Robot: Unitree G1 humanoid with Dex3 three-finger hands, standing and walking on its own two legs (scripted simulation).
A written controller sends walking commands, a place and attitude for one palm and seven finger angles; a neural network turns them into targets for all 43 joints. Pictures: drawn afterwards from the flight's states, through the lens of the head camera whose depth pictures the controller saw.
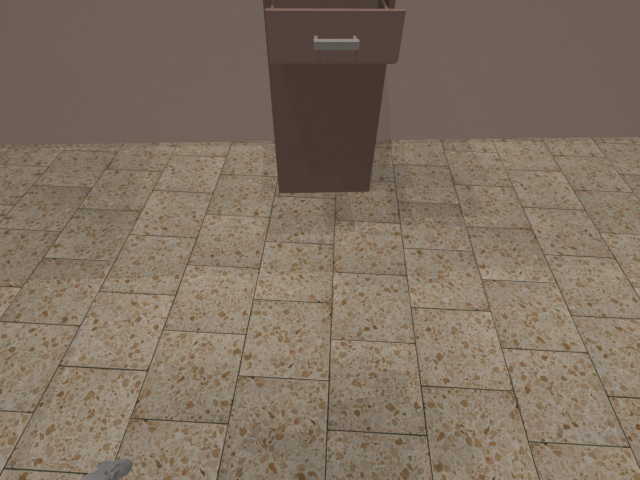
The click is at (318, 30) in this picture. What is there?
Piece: drawer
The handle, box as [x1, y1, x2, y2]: [313, 36, 359, 49]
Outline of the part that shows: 313,39 314,49 358,49 359,43 358,39 355,36 353,36 351,39 318,39 317,36 314,36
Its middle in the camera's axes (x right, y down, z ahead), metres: +0.04 -0.56 +1.11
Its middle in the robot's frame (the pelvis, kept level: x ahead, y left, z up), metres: +1.21 +0.02 +0.05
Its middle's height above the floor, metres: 0.82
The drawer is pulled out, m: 0.26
